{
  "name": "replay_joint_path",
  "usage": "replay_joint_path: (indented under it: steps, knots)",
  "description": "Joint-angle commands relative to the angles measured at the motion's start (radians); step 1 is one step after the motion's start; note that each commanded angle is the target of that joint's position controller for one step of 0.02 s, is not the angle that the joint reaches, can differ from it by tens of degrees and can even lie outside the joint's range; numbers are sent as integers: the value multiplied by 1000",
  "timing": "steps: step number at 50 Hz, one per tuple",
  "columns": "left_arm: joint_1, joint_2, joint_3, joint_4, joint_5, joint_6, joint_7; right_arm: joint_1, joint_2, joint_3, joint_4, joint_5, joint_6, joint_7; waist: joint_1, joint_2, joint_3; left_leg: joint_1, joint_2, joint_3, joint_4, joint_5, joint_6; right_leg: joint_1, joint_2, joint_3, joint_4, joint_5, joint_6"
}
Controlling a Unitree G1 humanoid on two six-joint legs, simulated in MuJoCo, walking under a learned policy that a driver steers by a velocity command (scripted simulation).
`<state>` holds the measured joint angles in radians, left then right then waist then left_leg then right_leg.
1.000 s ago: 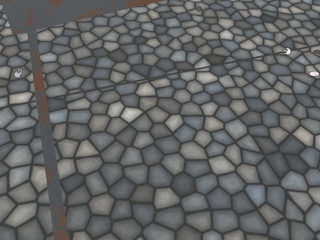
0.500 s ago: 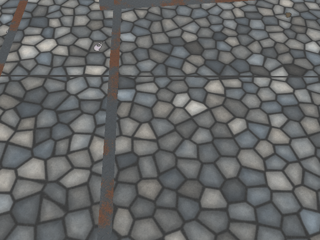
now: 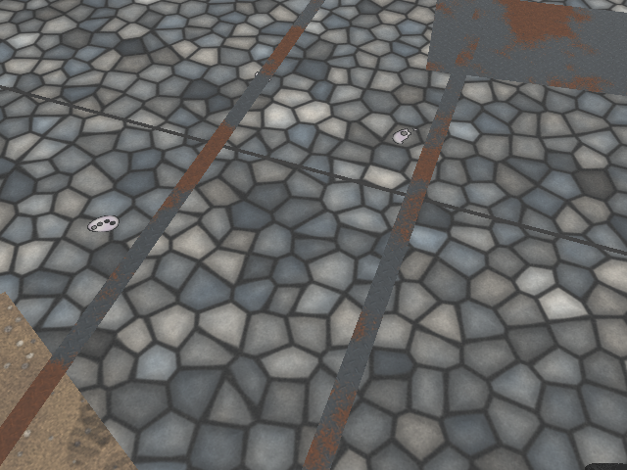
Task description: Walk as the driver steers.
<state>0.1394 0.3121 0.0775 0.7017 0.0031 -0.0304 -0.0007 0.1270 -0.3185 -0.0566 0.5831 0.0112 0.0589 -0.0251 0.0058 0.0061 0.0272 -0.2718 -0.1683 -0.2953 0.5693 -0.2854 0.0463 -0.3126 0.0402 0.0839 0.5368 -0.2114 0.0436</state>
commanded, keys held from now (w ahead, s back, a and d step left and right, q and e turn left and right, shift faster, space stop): shift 0.08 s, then e+shift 0.30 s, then w+e+shift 0.42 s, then w+shift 0.10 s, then w+q+shift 0.10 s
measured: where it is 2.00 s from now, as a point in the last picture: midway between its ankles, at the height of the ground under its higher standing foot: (564, 389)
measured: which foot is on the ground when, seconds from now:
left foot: down 0.00-0.02, up 0.04-0.32, down 0.34-0.90, up 0.92-1.00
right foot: down 0.00-0.34, up 0.36-0.86, down 0.88-1.00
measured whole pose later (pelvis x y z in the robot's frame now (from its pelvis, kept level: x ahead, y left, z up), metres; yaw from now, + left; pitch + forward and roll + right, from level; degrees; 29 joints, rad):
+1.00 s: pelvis +0.21 -0.21 -0.03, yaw -36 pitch +0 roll +0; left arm 0.19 0.29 0.04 0.67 -0.02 -0.05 -0.06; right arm 0.37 -0.30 -0.04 0.79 0.06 -0.10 -0.01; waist -0.04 0.02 0.08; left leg -0.25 0.12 -0.06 1.32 -0.35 0.03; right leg -0.45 0.05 -0.10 0.74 -0.29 -0.09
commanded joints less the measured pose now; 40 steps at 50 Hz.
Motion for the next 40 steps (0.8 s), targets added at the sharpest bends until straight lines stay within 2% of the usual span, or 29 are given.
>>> replay_joint_path:
  steps: [1,2,3,4,5,6,7,8,9,10,11,14,16,17,18,19,20,21,22,23,25,27,33,38,39,40]
  knots:
    - [-40,157,28,-99,27,-23,4,77,-79,-15,-46,-23,-22,3,-55,-101,-134,-1,121,-84,91,-7,19,211,-242,223,-188,427,-106]
    - [-37,159,23,-79,44,-18,5,97,-104,-25,-48,-14,-27,1,-76,-244,-88,-112,23,37,200,-309,-48,187,-367,367,-190,560,-275]
    - [-14,120,16,-78,30,-21,4,66,-169,-42,-42,-17,-30,-6,-28,-210,-88,-157,63,73,355,-383,-96,175,-411,424,-209,494,-348]
    - [-1,116,14,-70,18,-20,8,31,-188,-55,-37,-7,-28,-9,-10,-157,-85,-183,82,82,454,-343,-117,186,-378,381,-198,432,-329]
    - [-9,86,-1,-64,12,-20,10,27,-140,-45,-18,-12,-20,-11,-16,-113,-95,-158,100,70,457,-305,-136,171,-320,327,-192,355,-283]
    - [-38,60,-15,-60,2,-20,7,38,-90,-30,-9,-24,-13,-9,-32,-116,-87,-136,140,88,404,-268,-155,159,-283,290,-195,300,-247]
    - [-55,70,-15,-56,-7,-11,5,36,-51,-19,-5,-27,-14,-3,-40,-137,-68,-114,153,139,311,-246,-165,146,-233,251,-193,291,-221]
    - [-49,113,2,-59,-13,3,5,9,-36,-14,-10,-23,-19,-2,-25,-164,-45,-101,138,190,222,-233,-168,140,-189,229,-181,314,-211]
    - [-15,162,22,-61,-17,17,7,-19,-39,-17,-14,-16,-26,-3,2,-181,-41,-100,113,219,168,-226,-165,162,-175,242,-166,344,-218]
    - [18,192,35,-62,-19,27,9,-28,-51,-22,-13,-6,-32,-6,19,-187,-60,-105,93,225,134,-213,-162,202,-183,281,-159,368,-232]
    - [31,200,41,-66,-22,33,11,-24,-60,-28,-9,3,-37,-8,24,-190,-82,-105,86,216,101,-195,-156,235,-194,322,-157,374,-242]
    - [6,182,46,-80,-42,43,20,10,-63,-35,9,9,-51,-8,5,-198,-114,-60,82,196,-34,-124,-129,256,-199,400,-147,378,-239]
    - [-37,170,49,-96,-56,57,33,81,-68,-44,41,8,-67,2,-40,-185,-138,94,90,215,-219,46,-98,171,-160,385,-111,335,-192]
    - [-35,143,43,-105,-54,62,39,123,-104,-58,55,2,-70,3,-44,-143,-166,239,171,177,-246,132,-65,49,-123,349,-58,215,-142]
    - [-37,83,27,-134,-44,58,38,126,-197,-79,59,-26,-62,0,-20,114,-132,306,360,-22,-251,252,51,-171,-5,186,115,-44,-70]
    - [12,105,34,-128,-34,51,33,69,-177,-75,38,-59,-63,4,-6,258,-106,268,536,-168,-268,464,186,-275,50,72,315,-408,-20]
    - [52,162,51,-105,-27,48,27,52,-122,-57,20,-57,-70,0,-5,168,-106,265,562,-138,-295,323,208,-317,-30,63,486,-377,-3]
    - [50,163,54,-93,-38,50,19,47,-90,-48,19,-38,-78,-6,-6,124,-88,280,504,-81,-327,4,161,-365,-68,48,532,-280,-7]
    - [39,145,49,-95,-36,51,12,49,-96,-49,25,-9,-89,-12,-20,141,-45,316,462,-58,-362,-188,126,-452,-88,33,566,-201,1]
    - [8,131,42,-102,-35,48,5,74,-101,-47,36,2,-100,-19,-44,149,-12,344,463,-46,-385,-243,113,-531,-112,26,610,-153,8]
    - [-25,105,28,-124,-43,33,-13,138,-111,-46,48,-11,-118,-21,-80,121,16,366,447,17,-419,-243,99,-587,-128,-7,638,-87,13]
    - [-60,95,22,-149,-43,17,-21,194,-113,-47,62,-20,-135,-15,-108,100,31,399,453,70,-436,-203,97,-635,-142,-16,635,-33,16]
    - [-90,64,2,-192,-49,5,-41,226,-135,-53,92,-25,-149,6,-100,91,110,359,472,272,-473,-53,91,-657,-179,-29,544,87,13]
    - [-187,24,-31,-226,-56,-3,-73,263,-150,-58,141,-19,-142,16,-111,56,186,378,481,448,-489,87,68,-619,-196,-111,394,109,-59]
    - [-201,23,-36,-230,-58,-4,-80,264,-156,-60,148,-17,-137,18,-106,51,192,389,477,483,-478,147,60,-593,-188,-137,356,91,-81]
    - [-194,28,-36,-230,-59,-4,-84,243,-170,-62,148,-16,-132,19,-83,54,181,375,461,532,-444,324,47,-510,-162,-176,305,63,-107]
Keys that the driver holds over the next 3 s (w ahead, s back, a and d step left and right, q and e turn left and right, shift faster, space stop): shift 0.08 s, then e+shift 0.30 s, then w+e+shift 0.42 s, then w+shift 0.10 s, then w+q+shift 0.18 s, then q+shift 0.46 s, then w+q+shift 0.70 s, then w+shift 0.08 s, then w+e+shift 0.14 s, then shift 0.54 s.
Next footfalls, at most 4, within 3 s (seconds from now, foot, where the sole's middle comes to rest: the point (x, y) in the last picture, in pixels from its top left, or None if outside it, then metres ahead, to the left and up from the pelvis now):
0.34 left None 0.03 0.12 -0.77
0.88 right None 0.25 -0.32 -0.77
1.34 left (531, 401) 0.63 -0.45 -0.77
1.82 right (623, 386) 0.67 -0.67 -0.77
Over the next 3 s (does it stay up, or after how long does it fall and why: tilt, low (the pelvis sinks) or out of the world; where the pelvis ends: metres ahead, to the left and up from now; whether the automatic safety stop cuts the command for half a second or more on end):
stays up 1.26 -0.26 -0.01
